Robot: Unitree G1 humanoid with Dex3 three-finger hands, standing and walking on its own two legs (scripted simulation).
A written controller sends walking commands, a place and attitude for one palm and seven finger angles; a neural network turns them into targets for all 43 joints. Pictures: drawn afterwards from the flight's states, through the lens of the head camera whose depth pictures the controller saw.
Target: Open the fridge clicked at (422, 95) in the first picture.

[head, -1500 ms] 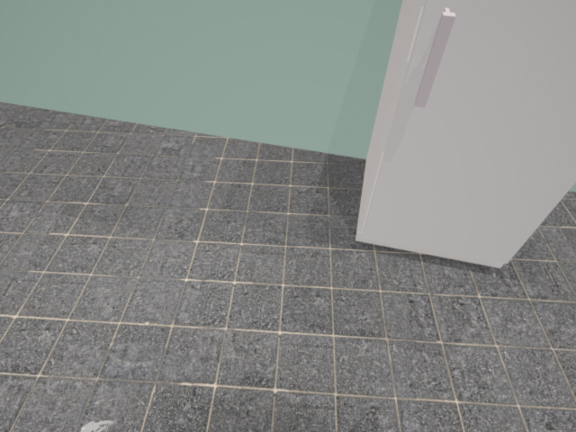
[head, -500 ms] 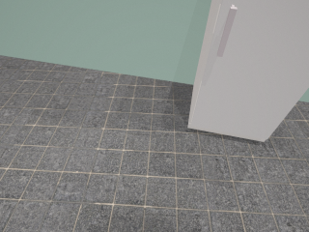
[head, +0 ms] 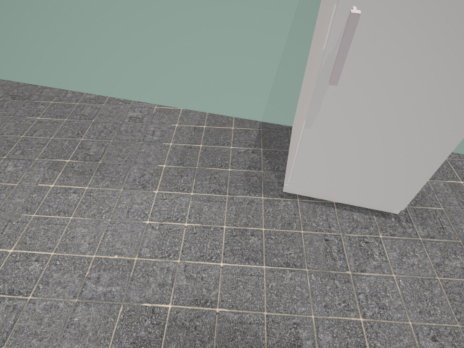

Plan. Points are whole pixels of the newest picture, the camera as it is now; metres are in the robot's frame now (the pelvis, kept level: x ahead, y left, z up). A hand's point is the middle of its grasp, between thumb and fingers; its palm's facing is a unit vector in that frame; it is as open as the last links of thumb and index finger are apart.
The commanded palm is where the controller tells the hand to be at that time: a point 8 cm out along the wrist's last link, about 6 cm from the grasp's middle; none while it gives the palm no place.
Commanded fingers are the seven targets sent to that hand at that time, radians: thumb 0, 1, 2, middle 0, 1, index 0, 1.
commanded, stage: walk to a spot facing it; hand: left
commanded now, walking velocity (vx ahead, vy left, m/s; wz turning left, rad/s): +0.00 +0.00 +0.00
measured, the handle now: (343, 47) +0.97 -0.29 +0.09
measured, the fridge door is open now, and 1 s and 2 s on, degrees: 0 0 0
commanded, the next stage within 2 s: none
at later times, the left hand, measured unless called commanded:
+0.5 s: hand out of the picture +0.05 +0.17 -0.18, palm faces -0.14 -0.95 -0.27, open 7.4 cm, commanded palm none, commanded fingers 0.00 0.90 0.90 -0.20 -0.30 -0.20 -0.30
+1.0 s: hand out of the picture +0.11 +0.20 -0.18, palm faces -0.37 -0.90 -0.24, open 7.4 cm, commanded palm none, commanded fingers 0.00 0.90 0.90 -0.20 -0.30 -0.20 -0.30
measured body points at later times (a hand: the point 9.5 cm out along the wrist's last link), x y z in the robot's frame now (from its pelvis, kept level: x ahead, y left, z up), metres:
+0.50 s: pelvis -0.03 -0.03 -0.03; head +0.00 -0.06 +0.42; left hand +0.06 +0.22 -0.16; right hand +0.01 -0.29 -0.19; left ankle -0.02 +0.12 -0.70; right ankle -0.02 -0.11 -0.75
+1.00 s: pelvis -0.04 +0.03 -0.01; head -0.01 +0.04 +0.44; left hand +0.13 +0.25 -0.16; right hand -0.07 -0.25 -0.13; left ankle -0.01 +0.14 -0.75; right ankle -0.05 -0.09 -0.70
